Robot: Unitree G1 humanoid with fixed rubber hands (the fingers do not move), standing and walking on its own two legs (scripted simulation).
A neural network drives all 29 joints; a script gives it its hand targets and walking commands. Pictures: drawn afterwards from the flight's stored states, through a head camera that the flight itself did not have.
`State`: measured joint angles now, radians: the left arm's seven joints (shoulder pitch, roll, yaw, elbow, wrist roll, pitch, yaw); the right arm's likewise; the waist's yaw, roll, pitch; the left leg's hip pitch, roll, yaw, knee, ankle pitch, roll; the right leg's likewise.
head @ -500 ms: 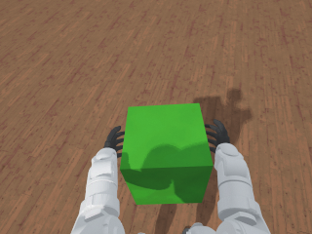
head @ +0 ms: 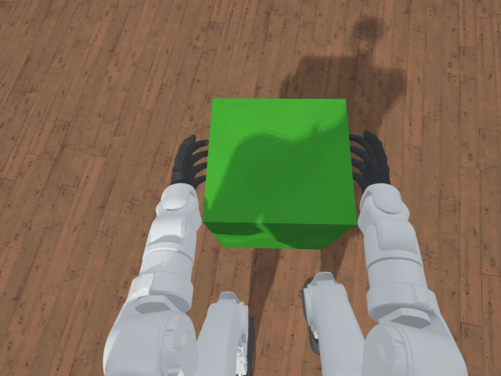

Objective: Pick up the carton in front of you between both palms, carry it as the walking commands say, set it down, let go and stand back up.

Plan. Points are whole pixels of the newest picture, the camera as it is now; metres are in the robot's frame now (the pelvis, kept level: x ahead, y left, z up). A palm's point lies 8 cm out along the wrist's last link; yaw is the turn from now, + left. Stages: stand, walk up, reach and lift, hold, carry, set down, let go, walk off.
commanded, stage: set down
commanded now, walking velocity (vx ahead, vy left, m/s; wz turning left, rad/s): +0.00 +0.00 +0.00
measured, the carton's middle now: (275, 184) +0.44 -0.04 -0.15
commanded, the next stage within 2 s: none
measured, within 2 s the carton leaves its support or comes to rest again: neither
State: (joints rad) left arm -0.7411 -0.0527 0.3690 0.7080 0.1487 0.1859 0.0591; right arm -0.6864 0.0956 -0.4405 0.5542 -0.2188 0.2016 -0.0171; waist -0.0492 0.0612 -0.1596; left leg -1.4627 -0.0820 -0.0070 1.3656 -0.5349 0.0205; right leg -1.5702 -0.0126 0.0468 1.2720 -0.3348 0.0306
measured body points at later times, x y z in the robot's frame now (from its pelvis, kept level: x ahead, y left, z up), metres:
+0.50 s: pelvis -0.03 -0.01 -0.13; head +0.27 -0.03 +0.21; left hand +0.48 +0.10 -0.24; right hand +0.45 -0.20 -0.24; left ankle +0.03 +0.10 -0.58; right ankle +0.11 -0.14 -0.58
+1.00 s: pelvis -0.04 -0.01 -0.22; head +0.32 -0.01 +0.05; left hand +0.52 +0.08 -0.39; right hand +0.49 -0.22 -0.36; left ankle +0.03 +0.10 -0.58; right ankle +0.11 -0.14 -0.58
